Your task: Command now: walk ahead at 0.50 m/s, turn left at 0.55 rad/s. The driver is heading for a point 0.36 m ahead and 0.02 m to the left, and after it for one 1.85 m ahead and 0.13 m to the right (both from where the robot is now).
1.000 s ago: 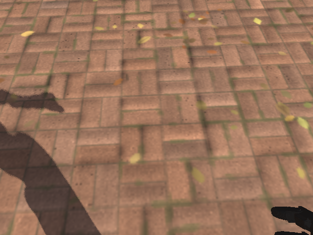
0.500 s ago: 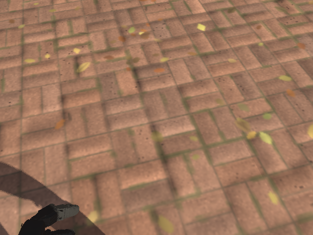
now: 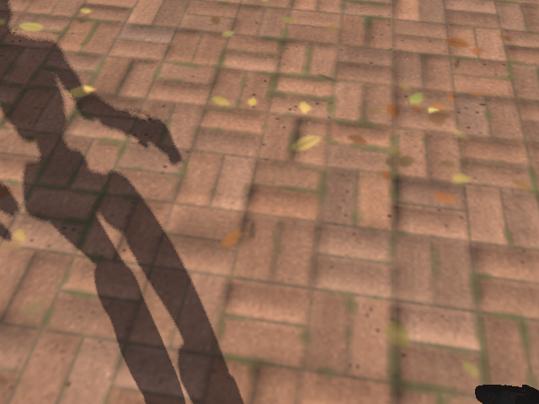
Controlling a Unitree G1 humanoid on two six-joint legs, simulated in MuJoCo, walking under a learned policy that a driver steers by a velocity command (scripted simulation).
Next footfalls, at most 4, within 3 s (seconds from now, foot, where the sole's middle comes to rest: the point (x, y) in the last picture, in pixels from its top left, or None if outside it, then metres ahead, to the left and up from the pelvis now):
0.46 right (327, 400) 0.46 -0.09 -0.75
0.96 left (244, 293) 0.72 0.12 -0.75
1.46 right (366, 234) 0.93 -0.21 -0.75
2.00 left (308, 146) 1.27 -0.05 -0.75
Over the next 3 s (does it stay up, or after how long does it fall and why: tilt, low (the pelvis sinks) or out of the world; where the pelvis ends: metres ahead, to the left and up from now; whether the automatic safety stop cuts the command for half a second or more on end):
stays up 1.66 -0.08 0.01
